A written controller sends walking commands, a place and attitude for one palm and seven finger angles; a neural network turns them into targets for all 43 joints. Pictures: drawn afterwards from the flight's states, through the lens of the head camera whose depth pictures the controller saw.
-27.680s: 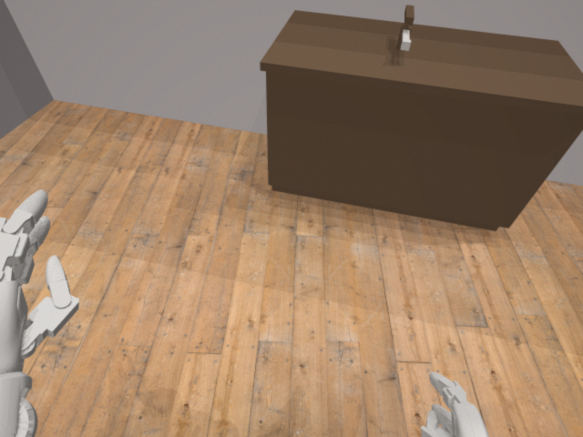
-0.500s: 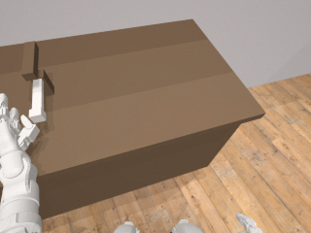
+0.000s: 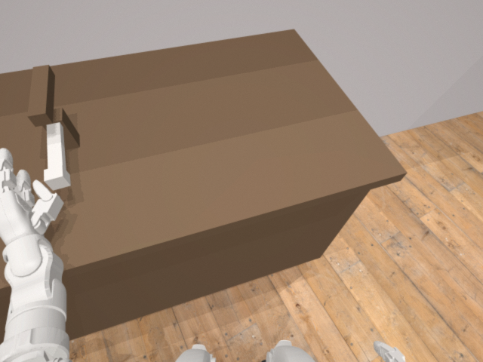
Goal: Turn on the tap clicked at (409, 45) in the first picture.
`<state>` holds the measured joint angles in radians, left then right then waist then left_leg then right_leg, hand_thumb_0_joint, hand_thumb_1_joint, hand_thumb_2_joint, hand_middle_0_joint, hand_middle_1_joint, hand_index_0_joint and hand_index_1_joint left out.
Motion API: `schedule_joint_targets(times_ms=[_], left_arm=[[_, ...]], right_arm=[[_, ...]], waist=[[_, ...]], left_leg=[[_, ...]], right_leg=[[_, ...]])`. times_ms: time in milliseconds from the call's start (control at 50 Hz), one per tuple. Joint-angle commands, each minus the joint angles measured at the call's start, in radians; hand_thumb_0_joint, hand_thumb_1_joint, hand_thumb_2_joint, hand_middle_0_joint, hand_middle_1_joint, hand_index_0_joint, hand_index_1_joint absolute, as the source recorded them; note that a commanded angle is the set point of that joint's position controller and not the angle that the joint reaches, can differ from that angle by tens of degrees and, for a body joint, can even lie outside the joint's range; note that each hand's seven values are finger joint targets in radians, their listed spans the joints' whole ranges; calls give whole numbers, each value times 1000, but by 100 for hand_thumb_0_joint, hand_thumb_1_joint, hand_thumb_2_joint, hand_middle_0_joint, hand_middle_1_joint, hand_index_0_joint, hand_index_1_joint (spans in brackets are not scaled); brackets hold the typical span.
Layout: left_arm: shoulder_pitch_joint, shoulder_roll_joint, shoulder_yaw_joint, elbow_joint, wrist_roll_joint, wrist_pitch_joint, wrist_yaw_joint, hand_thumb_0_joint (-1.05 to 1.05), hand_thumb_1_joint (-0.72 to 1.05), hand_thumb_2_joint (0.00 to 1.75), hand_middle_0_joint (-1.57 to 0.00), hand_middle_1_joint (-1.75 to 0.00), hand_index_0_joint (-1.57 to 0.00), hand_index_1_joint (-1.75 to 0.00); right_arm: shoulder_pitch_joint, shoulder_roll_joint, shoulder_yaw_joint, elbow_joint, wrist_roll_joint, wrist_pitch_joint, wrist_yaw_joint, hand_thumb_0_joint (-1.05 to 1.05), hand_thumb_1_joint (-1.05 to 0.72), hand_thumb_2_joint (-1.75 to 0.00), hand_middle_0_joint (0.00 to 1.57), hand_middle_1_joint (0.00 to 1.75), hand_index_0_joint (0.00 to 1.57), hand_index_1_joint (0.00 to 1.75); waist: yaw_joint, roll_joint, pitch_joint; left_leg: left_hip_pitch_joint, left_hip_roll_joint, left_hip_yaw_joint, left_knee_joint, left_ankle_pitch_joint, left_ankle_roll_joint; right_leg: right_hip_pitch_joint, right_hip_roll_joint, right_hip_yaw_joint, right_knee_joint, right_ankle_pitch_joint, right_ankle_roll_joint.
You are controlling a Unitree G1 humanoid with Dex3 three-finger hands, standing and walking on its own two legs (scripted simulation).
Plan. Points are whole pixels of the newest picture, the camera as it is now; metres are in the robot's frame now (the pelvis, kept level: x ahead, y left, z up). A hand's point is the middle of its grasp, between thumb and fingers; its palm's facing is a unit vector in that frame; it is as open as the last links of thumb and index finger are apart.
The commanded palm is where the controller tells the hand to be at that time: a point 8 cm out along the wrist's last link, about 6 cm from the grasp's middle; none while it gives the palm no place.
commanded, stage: push the lever round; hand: left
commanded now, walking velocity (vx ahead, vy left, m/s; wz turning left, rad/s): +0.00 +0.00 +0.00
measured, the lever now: (57, 177) +0.39 +0.32 +0.06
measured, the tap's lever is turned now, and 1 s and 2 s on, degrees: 3 36 61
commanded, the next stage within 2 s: none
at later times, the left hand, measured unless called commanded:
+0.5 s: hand (89, 189) +0.37 +0.27 +0.05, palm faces +0.66 -0.75 -0.06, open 7.7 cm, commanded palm +0.33 +0.28 +0.05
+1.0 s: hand (113, 173) +0.41 +0.24 +0.05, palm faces +0.76 -0.64 -0.09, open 7.8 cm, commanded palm +0.37 +0.26 +0.05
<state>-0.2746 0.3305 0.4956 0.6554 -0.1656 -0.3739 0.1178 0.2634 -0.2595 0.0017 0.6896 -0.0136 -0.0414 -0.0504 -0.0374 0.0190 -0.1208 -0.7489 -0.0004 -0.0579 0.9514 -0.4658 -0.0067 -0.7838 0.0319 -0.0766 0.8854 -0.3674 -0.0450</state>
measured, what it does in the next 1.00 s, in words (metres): stands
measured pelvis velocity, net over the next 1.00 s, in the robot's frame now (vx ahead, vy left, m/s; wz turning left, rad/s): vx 0.00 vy -0.01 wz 0.00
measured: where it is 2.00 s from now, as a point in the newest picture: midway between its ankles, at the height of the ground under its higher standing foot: outside the picture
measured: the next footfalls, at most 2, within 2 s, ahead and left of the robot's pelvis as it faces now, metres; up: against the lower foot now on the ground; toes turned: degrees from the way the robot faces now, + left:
none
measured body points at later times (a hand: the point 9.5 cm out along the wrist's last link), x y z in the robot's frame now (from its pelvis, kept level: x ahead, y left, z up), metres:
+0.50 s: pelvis +0.00 +0.01 +0.00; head +0.06 +0.01 +0.45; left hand +0.33 +0.30 +0.06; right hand +0.11 -0.24 -0.12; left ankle +0.00 +0.12 -0.69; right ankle +0.03 -0.09 -0.69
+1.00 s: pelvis +0.00 -0.01 +0.00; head +0.07 +0.00 +0.45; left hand +0.37 +0.27 +0.05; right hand +0.09 -0.26 -0.12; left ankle +0.00 +0.12 -0.69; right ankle +0.03 -0.09 -0.69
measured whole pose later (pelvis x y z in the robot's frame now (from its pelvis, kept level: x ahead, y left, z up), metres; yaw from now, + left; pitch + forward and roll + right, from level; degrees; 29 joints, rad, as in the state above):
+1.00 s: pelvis +0.00 -0.01 +0.00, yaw +0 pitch +16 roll -1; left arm -0.52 0.16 0.40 0.84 0.07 -0.35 0.68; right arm 0.25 -0.22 -0.02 0.74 -0.08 -0.03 -0.01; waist -0.08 0.02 -0.15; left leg -0.76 0.00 -0.06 0.93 -0.45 -0.01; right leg -0.80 0.03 -0.08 0.88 -0.36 -0.05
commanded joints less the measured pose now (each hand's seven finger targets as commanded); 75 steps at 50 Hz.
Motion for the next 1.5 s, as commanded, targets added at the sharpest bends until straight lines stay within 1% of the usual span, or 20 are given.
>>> schedule_joint_targets(times_ms=[0,120,300,340,400,520,600,760,860,900,940,1000,1060,1100,1160,1200,1260,1300,1340,1480], left_arm=[[-258,261,27,-237,29,-75,50,0,90,90,-15,-15,-15,-15],[-320,176,-50,-242,59,-69,123,0,90,90,-15,-15,-15,-15],[-293,125,-69,-254,113,-70,246,0,90,90,-15,-15,-15,-15],[-337,57,-131,-261,123,-66,271,0,90,90,-15,-15,-15,-15],[-320,75,-104,-260,145,-59,318,0,90,90,-15,-15,-15,-15],[-414,5,-169,-235,181,-47,390,0,90,90,-15,-15,-15,-15],[-418,23,-135,-198,204,-44,434,0,90,90,-15,-15,-15,-15],[-525,12,-132,-111,232,-40,503,0,90,90,-15,-15,-15,-15],[-600,1,-142,-58,255,-46,539,0,90,90,-15,-15,-15,-15],[-588,54,-81,-22,264,-44,559,0,90,90,-15,-15,-15,-15],[-623,2,-124,-29,267,-48,569,0,90,90,-15,-15,-15,-15],[-641,48,-74,22,280,-40,592,0,90,90,-15,-15,-15,-15],[-677,0,-109,31,285,-43,610,0,90,90,-15,-15,-15,-15],[-683,51,-57,55,297,-39,628,0,90,90,-15,-15,-15,-15],[-698,-16,-104,40,300,-46,646,0,90,90,-15,-15,-15,-15],[-686,31,-53,69,310,-38,662,0,90,90,-15,-15,-15,-15],[-725,-25,-98,55,312,-38,675,0,90,90,-15,-15,-15,-15],[-710,-1,-66,44,322,-36,693,0,90,90,-15,-15,-15,-15],[-730,-67,-121,44,324,-31,699,0,90,90,-15,-15,-15,-15],[-819,-91,-125,101,347,-12,748,0,90,90,-15,-15,-15,-15]], right_arm=[[17,-141,-56,-104,-3,-33,-14,0,-90,-90,20,30,20,30],[5,-131,-49,-101,-9,-30,-9,0,-90,-90,20,30,20,30],[0,-123,-57,-91,-24,-30,4,0,-90,-90,20,30,20,30],[-10,-116,-56,-94,-26,-31,8,0,-90,-90,20,30,20,30],[-12,-118,-59,-93,-30,-30,8,0,-90,-90,20,30,20,30],[-21,-106,-56,-87,-36,-26,13,0,-90,-90,20,30,20,30],[-16,-106,-61,-76,-43,-25,14,0,-90,-90,20,30,20,30],[-9,-97,-62,-65,-50,-21,16,0,-90,-90,20,30,20,30],[-4,-95,-63,-55,-56,-20,20,0,-90,-90,20,30,20,30],[11,-101,-68,-41,-60,-17,20,0,-90,-90,20,30,20,30],[15,-93,-69,-45,-63,-16,27,0,-90,-90,20,30,20,30],[27,-101,-71,-30,-67,-12,28,0,-90,-90,20,30,20,30],[37,-96,-75,-33,-72,-12,37,0,-90,-90,20,30,20,30],[46,-102,-76,-24,-77,-8,39,0,-90,-90,20,30,20,30],[57,-95,-82,-26,-84,-4,52,0,-90,-90,20,30,20,30],[63,-100,-84,-17,-87,1,54,0,-90,-90,20,30,20,30],[67,-94,-86,-20,-90,5,64,0,-90,-90,20,30,20,30],[74,-97,-90,-14,-94,9,67,0,-90,-90,20,30,20,30],[73,-90,-92,-13,-97,12,75,0,-90,-90,20,30,20,30],[68,-86,-91,3,-108,14,88,0,-90,-90,20,30,20,30]], waist=[[5,72,-324],[-19,62,-297],[0,69,-327],[-19,49,-322],[-1,55,-332],[-28,44,-310],[-15,35,-330],[-33,-11,-341],[-50,21,-346],[-36,9,-354],[-50,11,-379],[-49,8,-364],[-63,6,-382],[-51,33,-388],[-66,12,-419],[-53,31,-417],[-68,21,-424],[-51,58,-437],[-70,28,-435],[-87,14,-405]], left_leg=[[70,-12,9,-137,256,23],[78,-15,4,-145,230,18],[126,-8,-7,-149,317,-8],[129,-8,-5,-151,294,-7],[130,-8,-7,-155,306,-9],[123,-11,-2,-156,275,-7],[108,-14,2,-152,272,-2],[66,-23,18,-145,220,16],[52,-25,28,-137,194,20],[41,-24,22,-134,209,19],[52,-26,31,-126,228,21],[32,-23,28,-127,221,20],[48,-23,32,-124,239,21],[38,-23,29,-122,249,18],[68,-20,34,-113,303,15],[52,-19,32,-111,303,13],[73,-18,36,-110,321,11],[92,-14,29,-113,364,2],[103,-11,29,-106,377,1],[75,-13,28,-107,330,1]], right_leg=[[303,-16,73,-104,219,20],[270,-18,65,-109,188,21],[273,-12,46,-99,226,10],[260,-13,45,-103,209,14],[273,-13,45,-105,212,10],[259,-18,48,-113,195,13],[278,-18,52,-116,203,11],[298,-25,69,-134,186,21],[283,-28,78,-138,169,24],[292,-25,77,-135,184,22],[300,-28,79,-130,214,26],[289,-27,78,-132,204,24],[286,-24,72,-128,221,26],[285,-24,74,-121,230,23],[292,-20,63,-113,280,25],[290,-21,65,-107,283,22],[287,-20,59,-110,291,23],[284,-15,51,-97,308,16],[271,-15,44,-96,313,19],[240,-16,38,-104,265,21]])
